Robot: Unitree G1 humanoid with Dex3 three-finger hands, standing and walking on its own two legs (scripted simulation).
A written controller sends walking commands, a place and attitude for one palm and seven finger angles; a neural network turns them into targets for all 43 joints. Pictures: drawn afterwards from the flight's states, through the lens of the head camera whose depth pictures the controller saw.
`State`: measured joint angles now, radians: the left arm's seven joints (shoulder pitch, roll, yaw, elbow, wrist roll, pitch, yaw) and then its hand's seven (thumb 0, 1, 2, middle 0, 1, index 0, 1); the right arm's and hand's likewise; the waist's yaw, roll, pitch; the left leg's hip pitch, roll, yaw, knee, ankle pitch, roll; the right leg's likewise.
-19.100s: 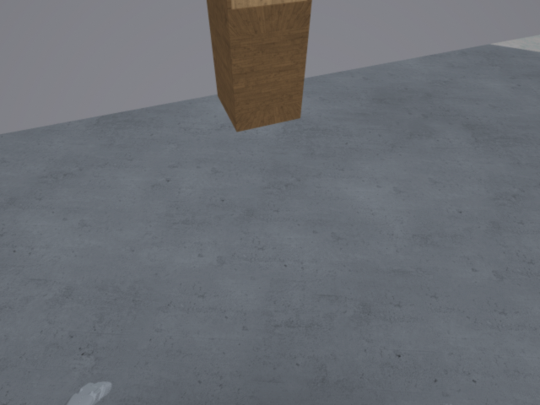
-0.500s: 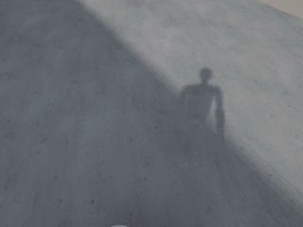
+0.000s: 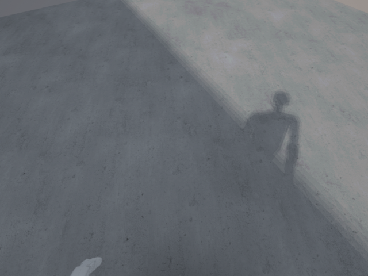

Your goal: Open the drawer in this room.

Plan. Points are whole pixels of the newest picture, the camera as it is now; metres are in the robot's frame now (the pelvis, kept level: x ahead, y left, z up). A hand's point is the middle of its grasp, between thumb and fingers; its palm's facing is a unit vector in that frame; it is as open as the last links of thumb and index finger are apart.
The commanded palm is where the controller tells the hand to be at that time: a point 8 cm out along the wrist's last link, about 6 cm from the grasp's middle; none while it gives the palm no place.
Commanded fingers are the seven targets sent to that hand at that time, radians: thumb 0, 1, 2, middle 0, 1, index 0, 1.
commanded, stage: turn or walk to find it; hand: left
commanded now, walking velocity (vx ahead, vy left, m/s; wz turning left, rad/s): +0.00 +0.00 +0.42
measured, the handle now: out of the picture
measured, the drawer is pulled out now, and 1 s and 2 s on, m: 0.00 0.00 0.00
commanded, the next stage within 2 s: none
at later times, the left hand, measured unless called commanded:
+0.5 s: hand out of the picture -0.06 +0.19 -0.16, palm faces +0.29 -0.93 -0.23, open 7.4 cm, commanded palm none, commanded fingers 0.00 0.90 0.90 -0.20 -0.30 -0.20 -0.30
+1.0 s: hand out of the picture -0.04 +0.24 -0.15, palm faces +0.41 -0.88 -0.24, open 7.4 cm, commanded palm none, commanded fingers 0.00 0.90 0.90 -0.20 -0.30 -0.20 -0.30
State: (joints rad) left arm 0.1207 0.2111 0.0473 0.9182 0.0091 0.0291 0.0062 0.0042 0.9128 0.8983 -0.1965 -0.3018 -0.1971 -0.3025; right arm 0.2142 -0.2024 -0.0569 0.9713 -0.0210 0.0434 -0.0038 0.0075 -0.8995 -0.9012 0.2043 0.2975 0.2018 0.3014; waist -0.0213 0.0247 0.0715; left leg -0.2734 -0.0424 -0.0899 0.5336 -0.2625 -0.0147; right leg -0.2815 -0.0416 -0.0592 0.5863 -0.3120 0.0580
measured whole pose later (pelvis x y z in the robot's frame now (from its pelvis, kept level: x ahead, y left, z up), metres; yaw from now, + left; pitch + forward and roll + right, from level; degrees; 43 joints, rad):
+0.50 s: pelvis -0.03 -0.01 +0.00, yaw +14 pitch -1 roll +1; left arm 0.27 0.20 0.05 0.98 0.04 0.01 0.01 0.00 0.91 0.90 -0.20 -0.30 -0.20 -0.30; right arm 0.14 -0.23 -0.06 1.00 -0.01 0.07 0.01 0.01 -0.91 -0.90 0.20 0.30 0.19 0.30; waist 0.04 -0.01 0.09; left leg -0.31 0.03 0.04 0.76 -0.44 -0.06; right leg -0.24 -0.13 -0.28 0.54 -0.28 -0.02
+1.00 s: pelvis -0.06 +0.01 +0.01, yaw +24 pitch +1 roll -1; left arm 0.11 0.23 0.06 0.94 0.01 0.05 0.01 0.00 0.91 0.90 -0.20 -0.30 -0.20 -0.30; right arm 0.23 -0.19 -0.05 0.98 -0.02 0.03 -0.01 0.01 -0.90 -0.90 0.20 0.30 0.20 0.30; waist -0.03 0.01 0.07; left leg -0.26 -0.05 -0.08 0.45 -0.19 0.04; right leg -0.37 -0.05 -0.03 0.83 -0.44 0.08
